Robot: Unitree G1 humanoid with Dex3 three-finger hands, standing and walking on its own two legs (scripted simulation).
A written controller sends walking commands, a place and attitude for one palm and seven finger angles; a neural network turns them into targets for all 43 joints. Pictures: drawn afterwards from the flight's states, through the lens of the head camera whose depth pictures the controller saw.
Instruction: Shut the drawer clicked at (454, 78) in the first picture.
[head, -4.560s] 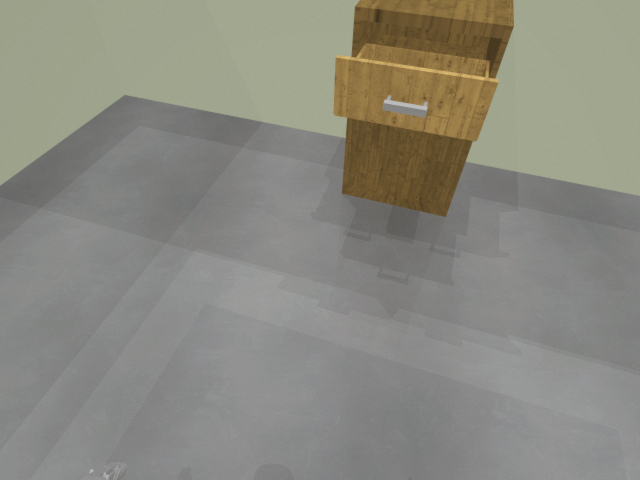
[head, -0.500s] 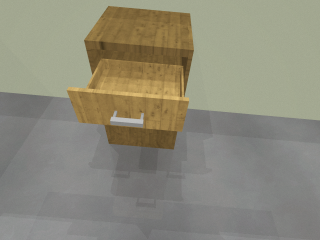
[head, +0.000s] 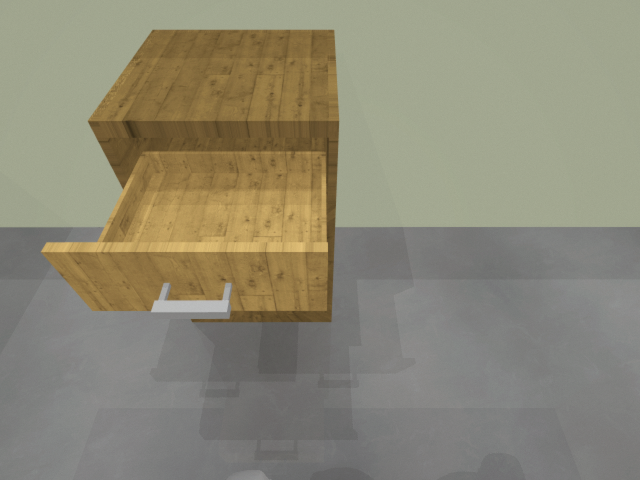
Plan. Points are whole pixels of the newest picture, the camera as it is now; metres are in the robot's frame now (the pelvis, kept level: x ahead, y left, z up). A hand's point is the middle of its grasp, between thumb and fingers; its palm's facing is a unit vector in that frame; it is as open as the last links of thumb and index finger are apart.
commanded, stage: take the last steps up to it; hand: left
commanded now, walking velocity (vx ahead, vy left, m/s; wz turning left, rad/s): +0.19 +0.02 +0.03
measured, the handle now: (194, 299) +0.41 +0.23 -0.08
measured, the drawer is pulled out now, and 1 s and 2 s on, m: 0.30 0.30 0.30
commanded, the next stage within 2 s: come to a stop and stand still in 0.16 s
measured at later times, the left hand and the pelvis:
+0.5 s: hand out of the picture +0.09 +0.19 -0.18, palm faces +0.06 -0.99 -0.14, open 7.3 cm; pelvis +0.11 +0.03 +0.01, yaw -1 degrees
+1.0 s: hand out of the picture +0.13 +0.17 -0.15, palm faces +0.05 -0.96 -0.26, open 7.3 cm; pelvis +0.08 -0.02 +0.01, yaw -1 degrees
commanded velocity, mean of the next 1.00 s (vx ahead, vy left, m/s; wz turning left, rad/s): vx -0.02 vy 0.03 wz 0.01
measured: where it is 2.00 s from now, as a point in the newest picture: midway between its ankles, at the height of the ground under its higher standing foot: outside the picture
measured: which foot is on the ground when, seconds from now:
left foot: up 0.00-0.24, down 0.26-0.70, up 0.72-1.00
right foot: down 0.00-0.26, up 0.28-0.68, down 0.70-1.00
